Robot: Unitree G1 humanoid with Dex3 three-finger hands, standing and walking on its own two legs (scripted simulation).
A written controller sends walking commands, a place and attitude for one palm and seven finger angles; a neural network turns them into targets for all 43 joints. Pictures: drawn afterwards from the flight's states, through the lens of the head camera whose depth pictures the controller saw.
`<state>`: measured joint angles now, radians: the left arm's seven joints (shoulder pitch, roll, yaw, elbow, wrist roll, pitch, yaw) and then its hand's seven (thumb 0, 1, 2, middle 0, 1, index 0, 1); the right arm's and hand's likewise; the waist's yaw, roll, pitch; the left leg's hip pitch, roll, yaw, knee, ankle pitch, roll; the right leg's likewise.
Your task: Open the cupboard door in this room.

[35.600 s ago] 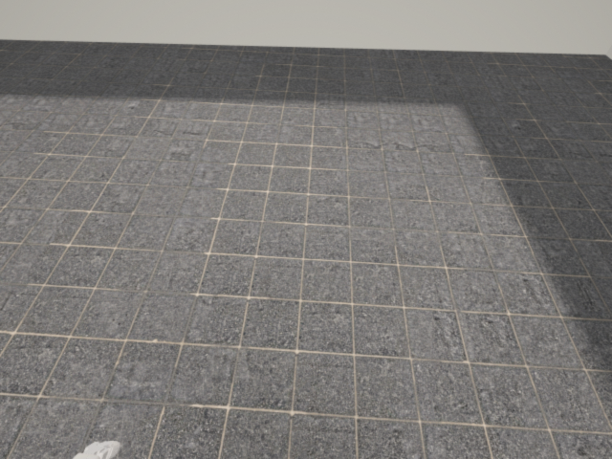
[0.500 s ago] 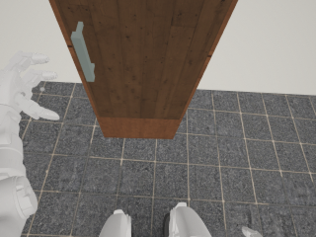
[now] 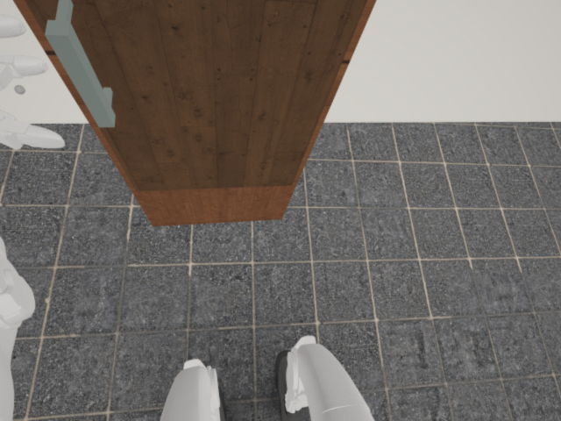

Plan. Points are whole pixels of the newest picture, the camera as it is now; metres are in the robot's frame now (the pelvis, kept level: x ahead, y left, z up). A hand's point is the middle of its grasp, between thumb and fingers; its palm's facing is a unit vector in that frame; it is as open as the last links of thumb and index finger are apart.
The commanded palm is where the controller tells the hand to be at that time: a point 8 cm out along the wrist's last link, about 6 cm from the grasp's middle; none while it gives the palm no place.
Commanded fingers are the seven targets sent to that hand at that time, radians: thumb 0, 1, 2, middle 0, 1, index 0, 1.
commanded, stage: move the hooked fingers beside the handle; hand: left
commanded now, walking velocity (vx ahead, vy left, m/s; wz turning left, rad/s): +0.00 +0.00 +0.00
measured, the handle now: (88, 69) +0.57 +0.20 +0.06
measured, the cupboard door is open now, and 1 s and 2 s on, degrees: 0 0 0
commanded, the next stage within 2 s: slide the fingers in behind the handle in 0.84 s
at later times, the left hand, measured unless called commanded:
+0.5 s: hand (22, 89) +0.53 +0.26 +0.06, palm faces -0.02 -1.00 -0.02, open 14.0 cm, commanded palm +0.52 +0.29 +0.06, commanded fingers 0.00 -0.50 0.30 -0.30 -1.20 -0.30 -1.20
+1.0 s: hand (29, 93) +0.52 +0.25 +0.07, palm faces +0.00 -1.00 -0.04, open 14.0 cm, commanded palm +0.51 +0.28 +0.06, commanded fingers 0.00 -0.50 0.30 -0.30 -1.20 -0.30 -1.20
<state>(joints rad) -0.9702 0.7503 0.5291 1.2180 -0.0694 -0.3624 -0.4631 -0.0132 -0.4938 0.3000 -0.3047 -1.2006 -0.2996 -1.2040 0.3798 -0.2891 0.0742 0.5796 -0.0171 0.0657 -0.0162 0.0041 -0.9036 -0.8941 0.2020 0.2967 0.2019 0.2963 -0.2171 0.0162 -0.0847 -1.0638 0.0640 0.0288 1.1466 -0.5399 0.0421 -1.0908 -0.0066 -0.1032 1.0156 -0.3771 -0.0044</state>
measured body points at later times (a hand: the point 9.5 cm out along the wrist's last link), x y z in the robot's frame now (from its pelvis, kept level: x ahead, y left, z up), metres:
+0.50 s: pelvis +0.01 +0.01 +0.01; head +0.19 +0.05 +0.42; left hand +0.53 +0.32 +0.07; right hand +0.01 -0.26 -0.09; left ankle -0.01 +0.09 -0.65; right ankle +0.05 -0.13 -0.65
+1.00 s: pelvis +0.01 +0.00 +0.00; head +0.18 +0.04 +0.42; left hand +0.52 +0.31 +0.07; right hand +0.02 -0.27 -0.10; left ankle -0.01 +0.09 -0.65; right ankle +0.05 -0.13 -0.65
